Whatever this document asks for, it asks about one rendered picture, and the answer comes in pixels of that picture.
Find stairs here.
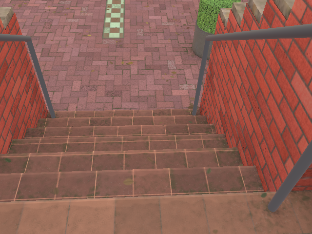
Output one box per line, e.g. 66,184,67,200
0,108,264,202

